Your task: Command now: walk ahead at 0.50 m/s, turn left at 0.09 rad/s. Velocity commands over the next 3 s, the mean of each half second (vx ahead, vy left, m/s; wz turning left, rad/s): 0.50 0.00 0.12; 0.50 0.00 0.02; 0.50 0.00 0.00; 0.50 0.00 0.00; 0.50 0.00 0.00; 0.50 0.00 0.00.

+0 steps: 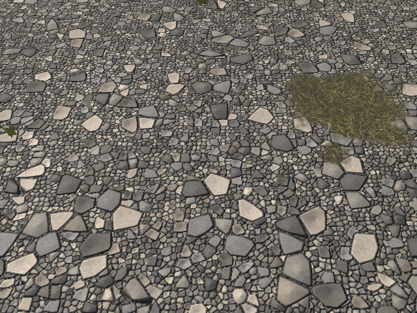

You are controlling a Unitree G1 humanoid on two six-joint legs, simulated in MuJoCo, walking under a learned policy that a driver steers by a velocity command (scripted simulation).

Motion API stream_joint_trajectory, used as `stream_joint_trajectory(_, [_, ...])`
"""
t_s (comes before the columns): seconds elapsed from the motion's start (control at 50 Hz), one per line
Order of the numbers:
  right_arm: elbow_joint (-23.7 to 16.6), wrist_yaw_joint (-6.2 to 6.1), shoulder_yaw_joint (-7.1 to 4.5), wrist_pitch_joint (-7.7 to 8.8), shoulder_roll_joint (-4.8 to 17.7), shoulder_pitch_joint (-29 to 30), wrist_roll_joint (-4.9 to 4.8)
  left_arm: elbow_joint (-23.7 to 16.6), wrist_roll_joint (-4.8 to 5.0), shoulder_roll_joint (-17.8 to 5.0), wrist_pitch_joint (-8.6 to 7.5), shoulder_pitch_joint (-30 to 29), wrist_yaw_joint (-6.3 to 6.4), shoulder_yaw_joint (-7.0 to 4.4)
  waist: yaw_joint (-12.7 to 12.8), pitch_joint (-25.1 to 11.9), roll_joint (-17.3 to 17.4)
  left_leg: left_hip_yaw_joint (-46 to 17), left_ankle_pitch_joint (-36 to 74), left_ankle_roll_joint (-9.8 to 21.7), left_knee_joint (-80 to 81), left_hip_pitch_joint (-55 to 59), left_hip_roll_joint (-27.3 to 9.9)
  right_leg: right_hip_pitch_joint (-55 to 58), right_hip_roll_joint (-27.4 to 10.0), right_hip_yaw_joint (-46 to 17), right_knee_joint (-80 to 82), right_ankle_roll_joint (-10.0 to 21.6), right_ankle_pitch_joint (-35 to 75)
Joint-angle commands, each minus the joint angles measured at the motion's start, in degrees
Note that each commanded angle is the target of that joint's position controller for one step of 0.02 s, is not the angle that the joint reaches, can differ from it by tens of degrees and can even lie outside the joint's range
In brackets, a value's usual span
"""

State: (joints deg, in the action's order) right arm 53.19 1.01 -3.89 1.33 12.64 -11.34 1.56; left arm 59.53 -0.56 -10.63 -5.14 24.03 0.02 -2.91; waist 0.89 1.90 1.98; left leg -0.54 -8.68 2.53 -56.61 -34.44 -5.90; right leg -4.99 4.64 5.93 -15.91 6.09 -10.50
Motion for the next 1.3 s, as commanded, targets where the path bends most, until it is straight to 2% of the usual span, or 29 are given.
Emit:
stream_joint_trajectory(0.02, [-2.99,0.35,0.28,-0.09,1.27,1.38,-0.43,-2.70,0.00,-6.21,-0.91,1.46,0.26,-0.69,-1.10,3.06,-5.26,1.34,6.72,-0.56,7.16,-2.86,-0.14,-1.13,-15.00,-8.53,8.57,4.14,19.03])
stream_joint_trajectory(0.16, [-7.09,0.93,1.20,0.35,1.92,11.01,-0.40,-0.84,-0.28,-5.97,-0.34,4.48,1.05,0.04,1.18,5.01,-6.11,4.63,8.83,1.75,20.95,3.84,4.10,4.00,-15.06,-0.89,8.00,2.08,29.03])
stream_joint_trajectory(0.2, [-5.02,0.65,0.22,0.65,4.43,4.09,0.37,-1.10,-1.07,-8.19,-0.33,1.46,1.84,-0.49,-2.64,1.97,-6.42,1.99,6.29,4.58,16.35,6.38,3.60,9.26,-18.64,-0.39,0.98,2.89,42.84])
stream_joint_trajectory(0.24, [-1.98,-0.01,-0.38,1.07,5.24,-3.43,0.54,-1.92,-1.11,-8.99,0.17,-1.27,1.93,-0.70,-5.36,-1.36,-5.62,4.98,-3.11,6.78,18.66,16.15,7.45,8.79,-18.28,0.42,-10.13,2.93,54.98])
stream_joint_trajectory(0.26, [-0.96,-0.47,-0.51,1.58,4.23,-6.62,0.16,-1.24,-0.68,-8.66,0.90,0.41,1.69,-0.40,-6.17,-3.11,-3.72,7.17,-8.59,6.98,28.14,21.34,10.30,8.64,-15.89,0.76,-18.17,2.54,49.63])
stream_joint_trajectory(0.28, [0.78,-0.68,-1.58,2.19,7.59,-13.95,1.40,-1.77,-0.39,-7.47,1.19,0.87,1.59,0.00,-9.20,-6.05,0.03,-2.34,-2.11,10.16,30.27,34.78,2.53,-1.91,-14.31,1.54,-33.68,1.15,38.68])
stream_joint_trajectory(0.3, [1.00,-0.93,-2.75,2.49,12.61,-18.04,1.40,-2.68,0.71,-2.17,1.07,7.10,0.70,0.81,-5.94,-12.85,11.80,-27.71,4.85,19.18,32.57,52.57,-14.42,-23.31,-3.56,2.39,-56.94,-1.58,-12.09])
stream_joint_trajectory(0.32, [1.29,-0.22,-2.63,2.04,11.35,-16.67,-1.61,-2.59,-0.31,-7.19,0.98,3.22,0.53,-0.79,-7.02,-11.82,5.49,-36.51,5.99,22.46,37.73,50.43,-15.15,-33.10,-0.99,-6.04,-63.38,-1.71,-20.42])
stream_joint_trajectory(0.34, [0.31,-0.03,-2.18,2.01,10.40,-11.39,-1.88,-4.70,-0.05,-9.58,0.64,-2.25,0.33,-1.64,-4.84,-4.46,1.58,-26.40,9.20,20.25,39.25,42.72,-13.84,-34.36,-5.30,-9.15,-60.97,-1.39,-15.14])
stream_joint_trajectory(0.38, [0.05,0.29,-1.12,2.65,6.65,-7.17,-1.09,-3.98,0.25,-7.82,1.17,-3.26,0.11,-1.89,-1.46,-0.02,-0.11,-16.77,14.29,15.69,42.25,30.64,-10.15,-27.09,-8.65,-10.22,-52.14,-2.03,-10.77])
stream_joint_trajectory(0.4, [0.21,-0.14,-0.61,3.00,5.14,-6.87,-1.25,-3.91,-0.64,-6.68,2.31,-3.29,-0.04,-1.75,-0.40,0.98,0.23,-14.18,11.64,14.10,44.16,26.95,-8.30,-24.29,-9.65,-10.16,-48.80,-2.97,-9.85])
stream_joint_trajectory(0.48, [1.67,-1.12,-0.79,3.71,8.07,-10.95,-1.15,-5.71,-2.19,-4.82,5.01,-7.84,-1.46,-1.47,0.16,1.96,-1.05,-8.87,17.24,13.18,47.09,26.51,-6.31,-26.19,-9.94,-7.08,-41.88,-5.48,-3.57])
stream_joint_trajectory(0.5, [1.98,-0.96,-1.08,4.02,9.06,-12.47,-0.07,-5.47,-2.07,-5.10,5.23,-7.97,-1.76,-1.56,-0.47,1.17,-0.71,-7.83,16.99,13.42,45.94,27.88,-6.36,-28.07,-10.07,-6.55,-43.09,-5.15,1.13])
stream_joint_trajectory(0.56, [3.71,-1.13,-0.41,5.66,7.89,-15.77,-0.71,-9.69,-0.88,-8.36,4.38,-18.49,-1.53,-2.94,-2.76,4.06,1.75,-8.80,8.92,10.32,47.41,35.37,-5.25,-39.72,-10.90,-9.52,-34.97,-5.45,8.24])
stream_joint_trajectory(0.66, [3.74,-2.59,0.20,5.94,7.25,-15.32,-0.55,-10.80,-1.52,-7.13,3.27,-22.90,-2.74,-2.33,-3.40,3.76,1.71,-5.44,0.08,9.77,41.31,29.78,-3.02,-33.09,-9.94,-7.12,-22.48,-4.96,28.69])
stream_joint_trajectory(0.72, [3.74,-3.05,0.23,5.99,7.49,-18.13,0.83,-13.04,-1.98,-7.83,3.28,-27.28,-3.22,-2.19,-5.49,6.41,0.90,-7.30,-1.81,10.04,35.48,32.47,-4.74,-38.50,-10.66,-8.01,-20.79,-3.62,29.36])
stream_joint_trajectory(0.82, [3.54,-3.26,0.68,4.67,7.17,-20.20,2.09,-16.08,-0.38,-6.36,2.50,-32.47,-3.54,-0.98,-8.73,9.00,-0.36,-6.05,-2.42,7.86,26.67,31.88,-3.10,-31.31,-10.38,-5.45,-8.82,-2.79,32.90])
stream_joint_trajectory(0.88, [4.13,-3.89,0.91,3.47,7.96,-20.65,1.95,-10.59,-1.12,-8.49,1.69,-18.80,-2.59,-1.66,-4.37,3.85,-2.79,-4.38,10.21,7.19,8.61,36.08,-0.42,-17.64,-10.39,-5.25,-0.30,-1.81,35.53])
stream_joint_trajectory(0.92, [5.21,-3.46,0.19,2.61,8.92,-19.61,-0.55,-2.91,-3.37,-12.59,1.47,2.65,-1.77,-3.43,6.10,-7.17,-7.94,-0.11,5.45,5.81,-25.60,24.09,4.86,11.27,-10.23,-2.32,0.83,-0.58,39.33])
stream_joint_trajectory(0.94, [5.92,-3.28,0.05,2.70,4.70,-25.02,-2.51,-1.08,-3.59,-16.73,1.04,7.34,-2.50,-3.86,3.33,-12.67,-18.37,0.99,-42.79,2.97,-51.45,2.14,12.13,30.72,-19.16,-7.86,-20.55,0.46,69.92])
stream_joint_trajectory(0.96, [4.51,-4.22,0.42,3.46,5.33,-28.74,-5.46,-2.02,-1.47,-17.15,0.69,10.77,-3.00,-3.85,3.88,-24.39,-18.28,-7.93,-38.91,2.81,-56.47,-10.82,11.09,44.96,-29.78,-20.27,-29.66,6.02,79.59])
stream_joint_trajectory(0.98, [2.39,-4.47,0.66,3.56,7.69,-21.21,-4.43,-4.26,-0.80,-16.06,1.16,7.39,-2.80,-3.98,7.11,-25.20,-13.89,-5.72,-30.35,3.08,-51.38,-21.16,7.23,43.49,-32.06,-26.98,-19.93,10.50,43.89])
stream_joint_trajectory(1.02, [0.43,-2.88,0.78,2.68,7.35,-10.33,-0.24,-6.35,-1.79,-10.76,1.34,-3.00,-0.26,-2.37,3.65,-12.79,-5.56,-0.73,-18.26,1.96,-45.10,-16.64,3.28,16.79,-27.57,-28.77,-3.45,10.37,7.93])
stream_joint_trajectory(1.04, [-0.26,-1.87,0.27,2.41,7.52,-9.45,1.15,-6.71,-1.45,-10.29,0.09,-5.29,0.32,-1.63,1.27,-9.29,-5.53,-4.24,-11.15,1.59,-34.55,-12.38,1.69,6.87,-29.38,-29.70,-2.36,10.72,10.09])
stream_joint_trajectory(1.06, [-1.05,-1.00,0.42,1.25,6.21,-6.55,1.37,-5.34,-0.88,-9.93,-0.72,-7.00,0.42,-1.22,-2.14,-2.05,-3.98,-3.54,-9.65,-0.05,-22.43,-5.84,-0.45,-6.71,-26.03,-24.82,1.66,9.11,15.45])
stream_joint_trajectory(1.08, [-1.07,-0.14,0.89,0.46,3.91,-6.62,1.59,-4.52,-0.70,-9.57,-1.16,-7.09,0.20,-1.06,-3.51,0.45,-5.00,-2.64,-7.53,-1.01,-14.73,-0.61,-0.66,-12.75,-22.24,-20.01,3.26,8.15,17.80])
stream_joint_trajectory(1.16, [-1.78,1.00,2.54,1.14,1.10,-3.38,0.15,-3.95,-0.17,-7.96,-1.52,-7.37,-0.69,-0.80,-4.21,-1.88,-8.30,0.88,4.90,-0.73,8.08,9.05,-0.18,-13.13,-15.78,-8.74,4.11,6.33,29.52])
stream_joint_trajectory(1.22, [-3.47,0.89,2.58,1.17,2.53,4.17,-0.23,-2.91,0.55,-8.52,-0.72,-3.62,-1.08,-0.93,-1.62,-1.22,-6.10,2.84,7.17,0.33,15.50,9.22,1.45,-6.34,-16.37,-8.95,5.60,5.34,24.36])
stream_joint_trajectory(1.3, [-5.96,0.76,1.98,1.44,3.87,10.95,0.07,-1.09,-0.37,-9.81,0.58,1.19,-0.45,-1.12,0.34,2.54,-4.25,3.32,1.06,1.80,21.72,5.83,2.30,2.72,-19.16,-10.75,4.18,4.88,17.52])
